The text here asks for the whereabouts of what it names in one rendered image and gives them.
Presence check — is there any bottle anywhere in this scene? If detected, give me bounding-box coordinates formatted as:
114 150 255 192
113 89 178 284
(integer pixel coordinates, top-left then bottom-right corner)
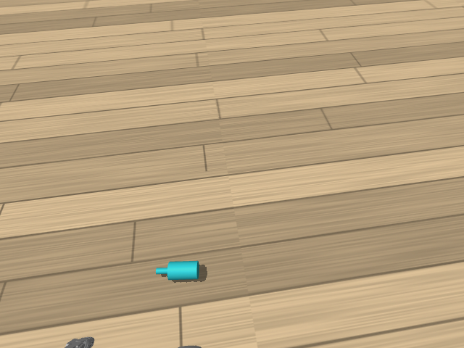
156 261 199 280

